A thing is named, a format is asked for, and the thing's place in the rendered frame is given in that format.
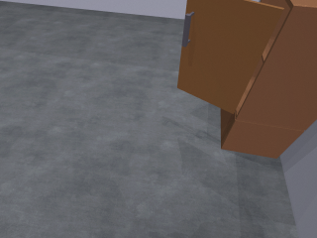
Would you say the handle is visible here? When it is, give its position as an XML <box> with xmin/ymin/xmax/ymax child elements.
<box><xmin>181</xmin><ymin>12</ymin><xmax>195</xmax><ymax>47</ymax></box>

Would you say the cupboard door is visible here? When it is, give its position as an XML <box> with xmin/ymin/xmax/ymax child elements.
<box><xmin>177</xmin><ymin>0</ymin><xmax>284</xmax><ymax>114</ymax></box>

